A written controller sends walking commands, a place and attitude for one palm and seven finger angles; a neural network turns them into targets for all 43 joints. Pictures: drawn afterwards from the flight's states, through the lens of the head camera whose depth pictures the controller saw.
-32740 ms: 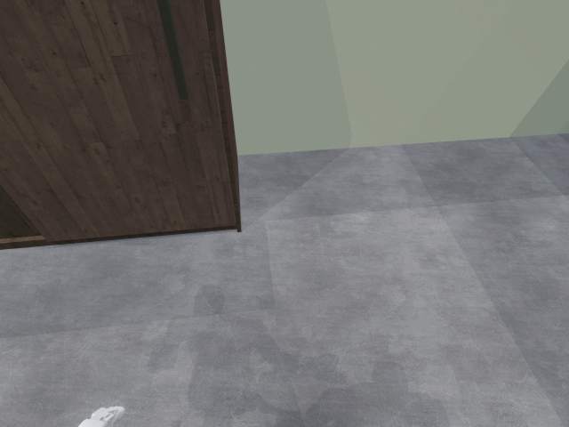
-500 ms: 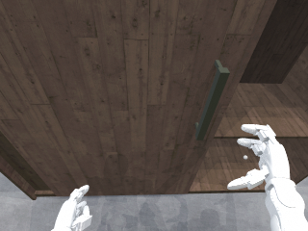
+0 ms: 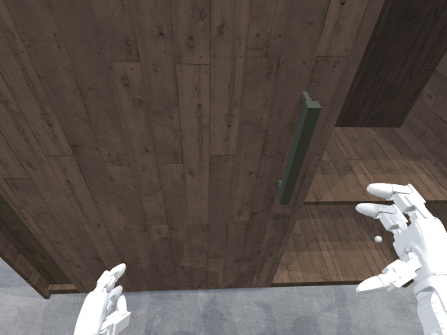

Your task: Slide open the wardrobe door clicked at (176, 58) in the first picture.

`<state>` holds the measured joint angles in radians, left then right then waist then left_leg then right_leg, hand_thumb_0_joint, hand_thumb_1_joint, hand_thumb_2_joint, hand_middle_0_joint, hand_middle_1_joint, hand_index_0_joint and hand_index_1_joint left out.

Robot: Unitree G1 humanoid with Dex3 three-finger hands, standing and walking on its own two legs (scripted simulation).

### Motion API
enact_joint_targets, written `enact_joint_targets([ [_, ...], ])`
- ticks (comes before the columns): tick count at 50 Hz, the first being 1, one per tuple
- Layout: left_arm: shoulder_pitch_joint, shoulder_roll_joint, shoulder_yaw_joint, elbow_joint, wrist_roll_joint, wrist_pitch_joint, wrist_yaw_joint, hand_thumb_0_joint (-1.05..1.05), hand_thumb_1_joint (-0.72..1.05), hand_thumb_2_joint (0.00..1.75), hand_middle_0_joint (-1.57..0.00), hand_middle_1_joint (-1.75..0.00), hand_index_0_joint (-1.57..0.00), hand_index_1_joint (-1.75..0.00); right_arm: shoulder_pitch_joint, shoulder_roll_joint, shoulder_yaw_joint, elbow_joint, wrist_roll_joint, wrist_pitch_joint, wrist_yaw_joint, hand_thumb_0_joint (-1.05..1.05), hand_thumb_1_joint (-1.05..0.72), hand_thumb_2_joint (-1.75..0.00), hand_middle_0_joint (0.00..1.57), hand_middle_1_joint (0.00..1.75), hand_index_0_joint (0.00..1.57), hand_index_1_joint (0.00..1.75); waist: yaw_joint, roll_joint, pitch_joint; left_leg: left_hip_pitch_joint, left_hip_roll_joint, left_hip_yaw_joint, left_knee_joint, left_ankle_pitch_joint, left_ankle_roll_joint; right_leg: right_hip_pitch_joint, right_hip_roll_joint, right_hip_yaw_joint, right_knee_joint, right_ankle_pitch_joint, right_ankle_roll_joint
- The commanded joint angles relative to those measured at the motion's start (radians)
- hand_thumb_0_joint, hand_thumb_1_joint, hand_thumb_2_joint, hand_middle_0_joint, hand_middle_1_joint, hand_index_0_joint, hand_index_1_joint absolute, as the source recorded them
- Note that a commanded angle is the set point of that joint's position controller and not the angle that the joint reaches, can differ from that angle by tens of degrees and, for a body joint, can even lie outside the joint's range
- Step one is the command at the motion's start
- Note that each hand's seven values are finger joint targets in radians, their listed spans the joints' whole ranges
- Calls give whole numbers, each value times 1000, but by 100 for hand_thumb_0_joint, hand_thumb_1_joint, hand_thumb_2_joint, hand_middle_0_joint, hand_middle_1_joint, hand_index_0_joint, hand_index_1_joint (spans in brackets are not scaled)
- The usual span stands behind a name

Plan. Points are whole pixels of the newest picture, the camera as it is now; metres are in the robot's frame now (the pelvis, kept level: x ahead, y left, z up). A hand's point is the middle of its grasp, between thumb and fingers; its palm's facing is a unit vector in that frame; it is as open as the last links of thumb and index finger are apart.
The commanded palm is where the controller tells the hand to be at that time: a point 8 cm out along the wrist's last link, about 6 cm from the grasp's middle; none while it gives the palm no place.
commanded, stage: draw the hand back to the body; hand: right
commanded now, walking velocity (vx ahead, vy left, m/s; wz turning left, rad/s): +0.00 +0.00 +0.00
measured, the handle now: (293, 153) +0.47 -0.15 +0.09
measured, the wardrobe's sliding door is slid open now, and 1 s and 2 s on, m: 0.64 0.64 0.64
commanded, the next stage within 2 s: step back with the hand held close in 1.04 s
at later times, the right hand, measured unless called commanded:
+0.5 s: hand (418, 234) +0.23 -0.27 +0.16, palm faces +0.41 +0.85 -0.33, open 10.4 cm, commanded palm +0.17 -0.30 +0.17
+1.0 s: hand (428, 241) +0.21 -0.27 +0.17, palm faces +0.45 +0.82 -0.35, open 7.5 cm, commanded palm +0.16 -0.30 +0.18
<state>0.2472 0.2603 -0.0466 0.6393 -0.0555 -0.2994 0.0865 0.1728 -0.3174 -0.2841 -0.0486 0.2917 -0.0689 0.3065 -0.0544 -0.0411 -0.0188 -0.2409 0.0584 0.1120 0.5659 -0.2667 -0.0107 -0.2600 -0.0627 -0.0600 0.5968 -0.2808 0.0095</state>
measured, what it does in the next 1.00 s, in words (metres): stands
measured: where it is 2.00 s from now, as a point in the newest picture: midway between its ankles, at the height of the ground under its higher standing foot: outside the picture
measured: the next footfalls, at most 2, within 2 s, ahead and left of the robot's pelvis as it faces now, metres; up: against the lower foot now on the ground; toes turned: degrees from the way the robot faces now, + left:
none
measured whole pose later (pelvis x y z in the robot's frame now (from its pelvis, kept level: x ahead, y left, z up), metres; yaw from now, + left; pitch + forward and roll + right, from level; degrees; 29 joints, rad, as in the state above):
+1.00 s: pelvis +0.02 -0.01 +0.01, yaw +1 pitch -6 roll +1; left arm 0.20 0.22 -0.02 0.66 0.02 -0.14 0.07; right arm 0.46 -0.33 -0.32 -0.41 0.07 -0.06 -0.10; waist -0.09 -0.04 0.04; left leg -0.05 0.05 0.09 0.37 -0.20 -0.02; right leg -0.07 -0.06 -0.09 0.41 -0.23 0.01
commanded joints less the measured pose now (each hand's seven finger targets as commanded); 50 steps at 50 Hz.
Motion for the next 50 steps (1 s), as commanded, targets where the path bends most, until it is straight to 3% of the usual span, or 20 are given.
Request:
enact_joint_targets([
  [1,-159,89,46,-165,28,-38,4,0,90,90,-20,-30,-20,-30,-43,-131,-39,-282,-108,-77,-251,0,26,-34,24,98,24,98,-12,50,29,-22,-22,-73,-209,-84,17,17,45,36,-167,-50,-28],
  [2,-161,87,47,-162,29,-23,1,0,90,90,-20,-30,-20,-30,-28,-128,-29,-321,-131,-79,-281,0,22,-36,24,96,24,96,-13,23,16,-4,-24,-69,-203,-75,19,31,40,35,-178,-53,-28],
  [3,-163,91,51,-156,34,-13,2,0,90,90,-20,-30,-20,-30,-9,-143,-37,-345,-147,-82,-306,0,19,-37,24,94,24,94,-18,38,-3,24,-29,-67,-205,-50,20,45,36,34,-191,-36,-32],
  [7,-162,82,55,-153,45,13,-1,0,90,90,-20,-30,-20,-30,-17,-167,-48,-448,-192,-101,-374,0,4,-44,23,85,23,85,-12,-42,-60,77,-30,-68,-195,13,24,96,34,31,-222,3,-28],
  [8,-162,87,55,-148,50,16,2,0,90,90,-20,-30,-20,-30,-9,-182,-57,-465,-199,-100,-385,0,1,-46,23,83,23,83,-14,-18,-64,92,-36,-66,-200,25,24,103,32,36,-229,14,-30],
  [10,-165,82,54,-148,51,27,4,0,90,90,-20,-30,-20,-30,-27,-170,-44,-486,-211,-98,-401,0,-7,-50,23,79,23,79,-7,-43,-61,103,-35,-66,-204,39,25,120,34,34,-239,30,-29],
  [11,-165,78,53,-142,52,32,5,0,90,90,-20,-30,-20,-30,-12,-165,-44,-469,-214,-95,-407,0,-10,-51,23,77,23,77,-6,-21,-38,98,-37,-60,-207,45,25,120,32,38,-245,35,-29],
  [16,-172,79,54,-138,56,56,5,0,90,90,-20,-30,-20,-30,12,-159,-49,-482,-224,-85,-421,0,-28,-60,22,66,22,66,-10,-22,-24,124,-43,-57,-214,71,25,140,31,42,-266,69,-27],
  [17,-174,77,55,-135,57,61,4,0,90,90,-20,-30,-20,-30,34,-160,-59,-466,-223,-82,-422,0,-32,-62,22,64,22,64,-12,8,-9,123,-44,-54,-215,72,24,134,29,42,-267,73,-26],
  [20,-178,78,58,-140,60,75,-1,0,90,90,-20,-30,-20,-30,93,-171,-88,-483,-220,-78,-418,0,-43,-67,22,58,22,58,-26,21,-28,159,-45,-55,-214,132,24,146,30,35,-259,150,-28],
  [22,-179,77,60,-143,61,82,-8,0,90,90,-20,-30,-20,-30,109,-174,-98,-524,-222,-80,-415,0,-50,-71,21,53,21,53,-28,-21,-42,170,-46,-57,-209,162,26,158,30,33,-255,187,-23],
  [25,-178,75,61,-151,64,85,-14,0,90,90,-20,-30,-20,-30,150,-192,-126,-563,-220,-80,-414,0,-61,-76,21,47,21,47,-36,-37,-47,192,-48,-58,-206,209,27,161,29,30,-250,240,-20],
  [33,-176,72,69,-155,65,98,-11,0,90,90,-20,-30,-20,-30,209,-219,-184,-585,-215,-71,-415,0,-90,-90,20,30,20,30,-37,-10,-7,177,-58,-54,-233,230,22,166,30,13,-246,257,-20],
  [39,-167,77,71,-151,66,103,-11,0,90,90,-20,-30,-20,-30,193,-174,-137,-560,-216,-60,-411,0,-90,-90,20,30,20,30,-22,-5,-3,168,-51,-54,-239,210,16,174,32,5,-251,232,-27],
  [44,-178,72,71,-150,71,101,-5,0,90,90,-20,-30,-20,-30,178,-205,-162,-585,-220,-65,-419,0,-90,-90,20,30,20,30,-32,-5,-42,192,-50,-59,-245,217,16,186,40,4,-246,233,-31],
  [50,-188,65,66,-145,72,94,-5,0,90,90,-20,-30,-20,-30,172,-204,-162,-586,-221,-68,-422,0,-90,-90,20,30,20,30,-33,-43,6,176,-53,-60,-261,189,19,175,41,5,-256,205,-26],
])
